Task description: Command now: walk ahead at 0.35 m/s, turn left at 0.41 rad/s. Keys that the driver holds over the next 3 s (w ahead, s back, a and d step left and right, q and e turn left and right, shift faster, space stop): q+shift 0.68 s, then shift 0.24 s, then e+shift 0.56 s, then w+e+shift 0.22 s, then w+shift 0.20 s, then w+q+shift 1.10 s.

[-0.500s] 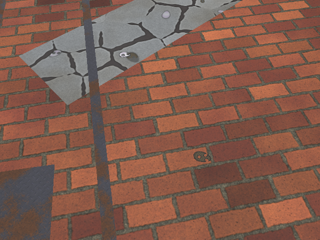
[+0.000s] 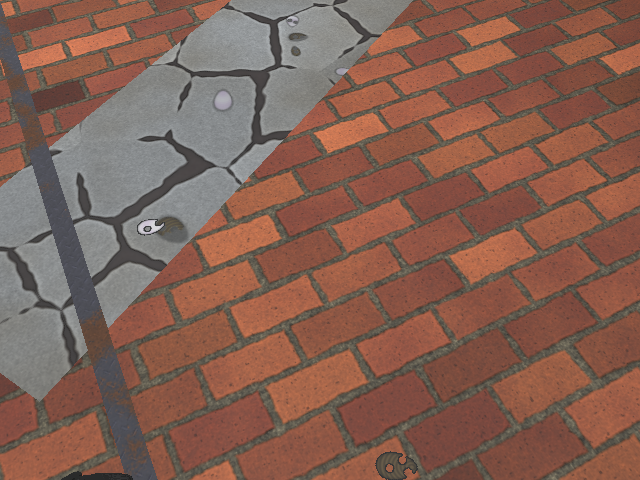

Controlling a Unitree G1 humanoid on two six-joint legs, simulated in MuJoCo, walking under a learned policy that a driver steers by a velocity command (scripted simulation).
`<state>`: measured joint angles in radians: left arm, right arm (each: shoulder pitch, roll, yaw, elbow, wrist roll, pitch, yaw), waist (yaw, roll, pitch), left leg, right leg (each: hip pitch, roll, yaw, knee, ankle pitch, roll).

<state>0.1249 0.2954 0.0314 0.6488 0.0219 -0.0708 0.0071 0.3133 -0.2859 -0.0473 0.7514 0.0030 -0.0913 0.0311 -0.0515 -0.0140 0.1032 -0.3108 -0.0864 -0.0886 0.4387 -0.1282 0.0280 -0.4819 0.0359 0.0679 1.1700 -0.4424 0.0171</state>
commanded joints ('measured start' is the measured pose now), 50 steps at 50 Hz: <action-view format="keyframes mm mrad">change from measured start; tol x32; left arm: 1 0 38 2 -85 -4 -15 4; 50 10 72 38 59 -29 83 -9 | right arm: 1 -37 -178 -47 -71 8 2 -26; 50 -199 -90 -6 -168 -33 105 -41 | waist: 1 66 79 -204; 13 -25 -263 -369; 32 21 -100 -203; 35 7 345 -273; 50 33 166 -206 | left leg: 1 201 244 -315 -83 778 230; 10 -10 94 -383 35 136 51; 13 -284 -7 -106 588 -610 -45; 18 -310 134 14 812 -286 -144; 31 -50 156 153 196 -133 -45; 34 381 359 -238 -25 531 146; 50 85 294 -114 -68 193 189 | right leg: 1 -57 -10 23 -276 14 32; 12 616 -341 355 -752 850 -136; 16 388 -319 303 -862 380 -221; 30 390 -363 -117 -832 579 -203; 33 270 -292 -223 -590 421 -64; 35 -237 -50 -125 -54 -232 74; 50 181 -96 -58 -464 153 55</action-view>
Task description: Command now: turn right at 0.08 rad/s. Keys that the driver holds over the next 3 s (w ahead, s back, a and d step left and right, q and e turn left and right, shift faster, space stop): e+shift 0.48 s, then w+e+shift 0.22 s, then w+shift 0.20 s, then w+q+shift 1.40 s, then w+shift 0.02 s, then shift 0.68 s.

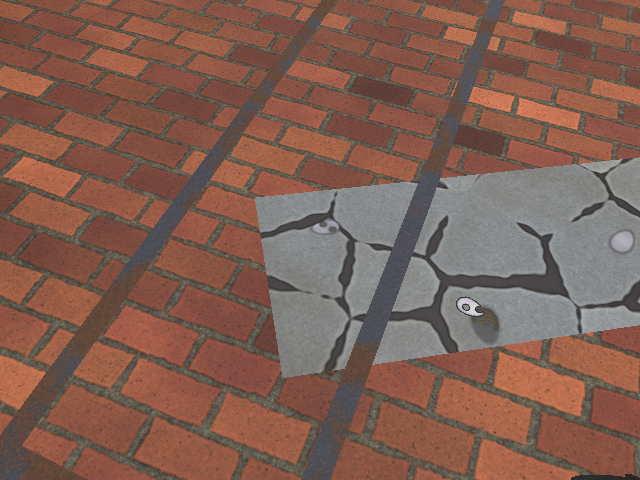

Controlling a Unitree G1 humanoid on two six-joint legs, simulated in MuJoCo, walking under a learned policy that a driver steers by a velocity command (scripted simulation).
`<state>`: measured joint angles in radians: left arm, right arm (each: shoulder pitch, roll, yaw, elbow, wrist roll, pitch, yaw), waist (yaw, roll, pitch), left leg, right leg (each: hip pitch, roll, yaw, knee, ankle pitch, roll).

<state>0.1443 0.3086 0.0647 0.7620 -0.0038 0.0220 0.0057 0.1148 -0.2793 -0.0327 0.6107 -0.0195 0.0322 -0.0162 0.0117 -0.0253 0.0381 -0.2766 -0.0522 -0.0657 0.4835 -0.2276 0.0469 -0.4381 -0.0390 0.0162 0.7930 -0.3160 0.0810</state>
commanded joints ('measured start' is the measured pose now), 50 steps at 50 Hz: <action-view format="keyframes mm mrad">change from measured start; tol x32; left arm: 1 -11 74 8 -60 -7 -9 -10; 46 -211 20 -11 -276 -40 -65 -78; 50 300 176 75 -143 -35 -69 -57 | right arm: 1 -7 -117 -26 -14 -9 -21 10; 50 280 -241 -63 213 54 -107 13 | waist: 1 -23 178 -112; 8 26 -239 -64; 18 -56 -156 -180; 21 18 293 -116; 50 254 141 -153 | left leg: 1 31 256 -131 -105 245 163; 10 -299 -28 -57 605 -415 -75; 19 215 28 -28 -161 61 -68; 21 164 455 -506 -260 55 158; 31 370 357 -134 -359 -350 96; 45 376 421 210 -456 -41 116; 50 47 331 265 182 785 78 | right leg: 1 160 -7 -26 -138 44 -21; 9 322 -277 553 -475 508 -391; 17 253 -95 447 -400 383 -233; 21 -216 127 190 117 -298 -55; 36 -519 -104 50 323 154 -10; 46 -347 -68 -44 -43 86 -139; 50 581 67 -105 -150 110 -229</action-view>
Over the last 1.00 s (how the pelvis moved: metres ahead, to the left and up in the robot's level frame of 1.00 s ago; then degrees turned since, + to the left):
0.18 0.06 0.00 44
